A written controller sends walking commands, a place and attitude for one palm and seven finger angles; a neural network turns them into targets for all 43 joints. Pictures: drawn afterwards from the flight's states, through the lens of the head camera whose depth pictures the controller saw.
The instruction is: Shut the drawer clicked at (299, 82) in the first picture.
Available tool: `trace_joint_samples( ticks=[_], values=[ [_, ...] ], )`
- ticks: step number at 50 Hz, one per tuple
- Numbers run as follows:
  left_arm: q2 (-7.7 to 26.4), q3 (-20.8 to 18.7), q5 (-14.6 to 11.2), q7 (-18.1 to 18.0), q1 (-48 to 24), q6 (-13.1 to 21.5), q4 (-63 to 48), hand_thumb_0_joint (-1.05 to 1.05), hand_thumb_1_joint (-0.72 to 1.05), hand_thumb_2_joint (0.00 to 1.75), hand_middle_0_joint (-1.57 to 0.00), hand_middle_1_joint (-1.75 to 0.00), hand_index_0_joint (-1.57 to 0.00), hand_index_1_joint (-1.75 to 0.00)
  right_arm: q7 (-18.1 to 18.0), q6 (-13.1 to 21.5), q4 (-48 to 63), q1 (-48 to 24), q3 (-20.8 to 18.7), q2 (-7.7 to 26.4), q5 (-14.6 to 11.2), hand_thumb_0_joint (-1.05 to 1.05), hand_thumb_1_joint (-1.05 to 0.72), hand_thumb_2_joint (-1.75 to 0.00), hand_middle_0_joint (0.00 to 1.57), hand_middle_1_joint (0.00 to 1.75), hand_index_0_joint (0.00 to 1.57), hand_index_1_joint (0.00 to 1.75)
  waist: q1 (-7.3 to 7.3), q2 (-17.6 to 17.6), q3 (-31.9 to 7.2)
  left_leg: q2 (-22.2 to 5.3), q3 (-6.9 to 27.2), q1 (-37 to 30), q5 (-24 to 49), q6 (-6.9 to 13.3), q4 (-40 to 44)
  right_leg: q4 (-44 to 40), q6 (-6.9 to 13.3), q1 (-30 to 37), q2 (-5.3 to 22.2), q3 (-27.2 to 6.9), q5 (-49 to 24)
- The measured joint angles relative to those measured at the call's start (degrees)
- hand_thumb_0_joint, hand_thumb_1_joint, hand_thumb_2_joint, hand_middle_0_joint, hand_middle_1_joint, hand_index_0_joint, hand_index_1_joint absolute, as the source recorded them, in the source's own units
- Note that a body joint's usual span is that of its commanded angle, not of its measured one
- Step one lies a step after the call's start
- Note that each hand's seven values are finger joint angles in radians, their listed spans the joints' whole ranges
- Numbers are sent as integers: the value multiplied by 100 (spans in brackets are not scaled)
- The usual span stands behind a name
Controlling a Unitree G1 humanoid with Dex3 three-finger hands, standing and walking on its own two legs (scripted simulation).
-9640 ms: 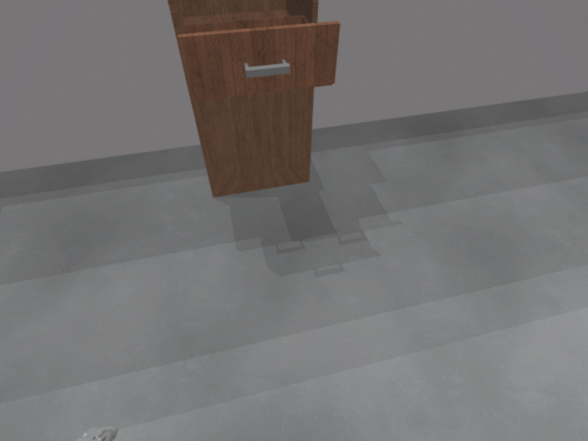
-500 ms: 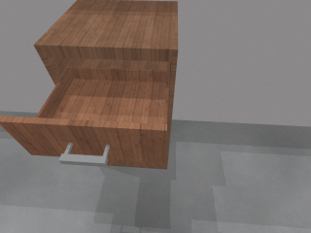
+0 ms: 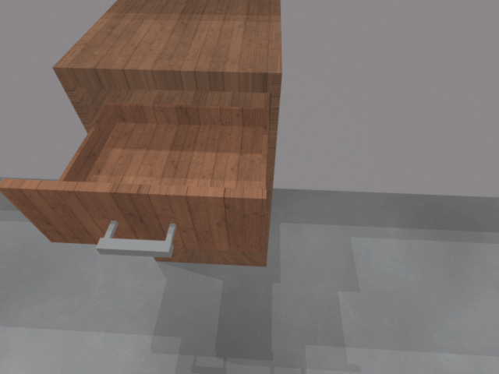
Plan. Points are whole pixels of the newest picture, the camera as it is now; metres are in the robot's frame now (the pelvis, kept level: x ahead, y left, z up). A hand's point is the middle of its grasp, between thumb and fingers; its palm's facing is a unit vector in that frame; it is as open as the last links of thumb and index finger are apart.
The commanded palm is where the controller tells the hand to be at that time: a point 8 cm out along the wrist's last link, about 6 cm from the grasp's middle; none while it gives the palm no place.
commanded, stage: look again from close up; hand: left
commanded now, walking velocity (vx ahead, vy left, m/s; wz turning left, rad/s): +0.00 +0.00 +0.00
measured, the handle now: (139, 237) +0.33 +0.22 +0.00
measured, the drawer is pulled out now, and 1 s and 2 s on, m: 0.30 0.30 0.30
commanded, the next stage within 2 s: come to a stop and stand still in 0.60 s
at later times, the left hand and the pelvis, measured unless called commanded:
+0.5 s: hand out of the picture +0.02 +0.21 -0.17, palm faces +0.05 -0.97 -0.22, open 7.3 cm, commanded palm none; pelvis +0.00 +0.03 -0.01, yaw +1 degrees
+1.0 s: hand out of the picture +0.01 +0.21 -0.19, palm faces +0.04 -0.98 -0.19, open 7.3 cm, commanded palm none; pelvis +0.00 +0.04 -0.01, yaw +1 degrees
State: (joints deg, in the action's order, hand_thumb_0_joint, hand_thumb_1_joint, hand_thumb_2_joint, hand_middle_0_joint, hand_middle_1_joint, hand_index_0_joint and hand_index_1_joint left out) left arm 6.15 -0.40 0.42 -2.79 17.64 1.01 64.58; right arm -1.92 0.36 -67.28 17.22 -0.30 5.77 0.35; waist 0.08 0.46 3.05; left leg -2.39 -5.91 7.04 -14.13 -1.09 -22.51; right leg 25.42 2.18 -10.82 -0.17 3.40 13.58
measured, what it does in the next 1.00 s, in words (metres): stands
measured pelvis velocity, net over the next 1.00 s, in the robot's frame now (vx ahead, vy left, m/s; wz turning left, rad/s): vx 0.00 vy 0.04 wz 0.02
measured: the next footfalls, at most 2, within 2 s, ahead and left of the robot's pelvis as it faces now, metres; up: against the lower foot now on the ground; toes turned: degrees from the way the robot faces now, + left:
none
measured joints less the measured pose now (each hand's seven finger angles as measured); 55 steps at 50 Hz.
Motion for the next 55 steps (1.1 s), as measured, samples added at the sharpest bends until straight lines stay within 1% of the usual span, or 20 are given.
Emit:
trace_joint_samples(
  ticks=[4,7,8,11,17,25,37,39,41,43,47,55],
  values=[
    [34,-14,4,1,-31,-2,-24,0,91,90,-20,-30,-20,-30,3,-1,17,-5,0,7,2,0,-90,-89,19,30,20,30,-3,-5,13,9,-1,29,8,5,-16,30,-3,-35,11,-2,0],
    [28,51,30,-44,-38,70,-83,0,91,90,-20,-30,-20,-30,76,-52,238,5,-10,113,3,0,-90,-89,19,30,20,30,-60,155,-17,-85,170,437,-301,31,-607,91,-11,-162,-74,118,-5],
    [32,60,34,-37,-23,78,-112,0,91,90,-20,-30,-20,-30,93,-48,322,22,-18,151,14,0,-90,-89,19,30,20,30,-90,193,-44,-94,228,522,-265,49,-726,166,-8,-208,-88,151,33],
    [90,70,28,-8,-21,26,-148,0,91,90,-20,-30,-20,-30,102,10,488,98,-17,211,44,0,-90,-89,19,30,20,30,-122,166,-151,-25,242,553,-390,80,-888,396,-41,-265,-8,153,183],
    [214,78,6,34,-112,-26,-285,1,92,90,-20,-30,-20,-30,62,51,584,135,67,278,57,0,-91,-89,19,30,20,30,-42,135,-263,130,182,387,-385,183,-751,448,-153,-191,141,89,242],
    [283,89,-8,56,-197,-61,-366,0,92,90,-20,-30,-20,-30,71,67,530,30,124,343,46,1,-92,-89,19,30,20,30,7,64,-214,245,120,210,-293,252,-493,349,-229,-98,240,25,216],
    [233,113,-14,57,-130,-76,-200,0,91,90,-20,-30,-20,-30,46,90,349,-113,132,321,24,0,-91,-89,19,30,20,30,39,-19,-92,268,101,58,-300,264,-351,245,-261,32,253,5,236],
    [204,138,8,-21,-127,-14,-179,0,91,90,-20,-30,-20,-30,61,31,409,-159,115,358,-2,0,-91,-89,19,30,20,30,36,23,-73,203,126,222,-380,247,-563,262,-264,-38,200,34,223],
    [214,159,-8,-60,-96,-2,-200,0,91,90,-20,-30,-20,-30,61,32,518,-204,57,374,-7,1,-92,-89,20,30,20,30,8,-10,-46,193,110,327,-454,249,-717,401,-260,-146,200,16,259],
    [233,169,-14,-61,-57,-33,-213,0,91,90,-20,-30,-20,-30,49,40,594,-213,11,383,-16,1,-91,-89,20,30,20,30,-19,-38,-78,200,110,366,-508,264,-823,513,-265,-186,214,13,321],
    [279,177,3,-31,-47,-91,-281,0,91,90,-20,-30,-20,-30,50,9,666,-248,-12,382,-11,0,-91,-89,19,30,20,30,-12,-65,-149,210,111,347,-543,294,-896,554,-286,-150,227,13,346],
    [367,166,18,7,-135,-97,-469,0,91,90,-20,-30,-20,-30,87,22,703,-292,20,403,3,0,-92,-89,19,30,20,30,19,-121,-196,269,113,280,-372,346,-688,337,-327,-69,272,17,171]
  ],
)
